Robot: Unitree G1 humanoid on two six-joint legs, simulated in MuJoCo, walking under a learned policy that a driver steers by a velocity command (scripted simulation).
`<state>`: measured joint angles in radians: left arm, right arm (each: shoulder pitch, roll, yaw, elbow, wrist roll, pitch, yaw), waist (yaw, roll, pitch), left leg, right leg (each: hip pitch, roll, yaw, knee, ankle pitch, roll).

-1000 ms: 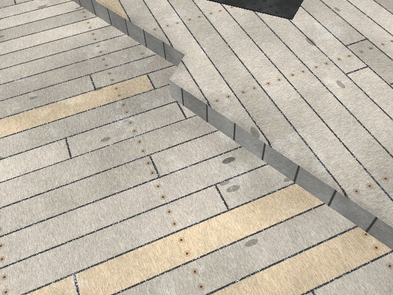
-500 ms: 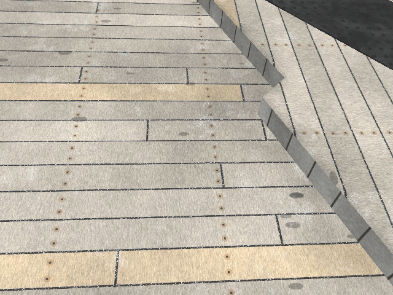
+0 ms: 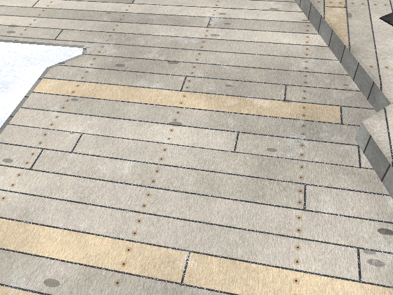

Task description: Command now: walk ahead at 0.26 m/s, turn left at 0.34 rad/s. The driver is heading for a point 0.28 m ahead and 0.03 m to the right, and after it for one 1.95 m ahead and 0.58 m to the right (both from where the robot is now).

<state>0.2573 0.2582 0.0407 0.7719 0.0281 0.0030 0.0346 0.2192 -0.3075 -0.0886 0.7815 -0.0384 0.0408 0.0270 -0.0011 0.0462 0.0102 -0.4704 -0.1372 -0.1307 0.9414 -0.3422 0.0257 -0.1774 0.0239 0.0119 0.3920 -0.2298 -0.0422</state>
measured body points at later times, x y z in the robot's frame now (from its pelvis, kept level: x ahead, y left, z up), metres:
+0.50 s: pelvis +0.15 +0.06 +0.00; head +0.17 +0.08 +0.45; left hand +0.18 +0.32 -0.15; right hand +0.24 -0.20 -0.11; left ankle +0.13 +0.14 -0.75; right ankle +0.12 -0.08 -0.67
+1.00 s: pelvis +0.41 -0.02 -0.01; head +0.44 -0.03 +0.44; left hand +0.58 +0.22 -0.14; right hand +0.42 -0.29 -0.14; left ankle +0.41 +0.14 -0.65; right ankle +0.43 -0.06 -0.75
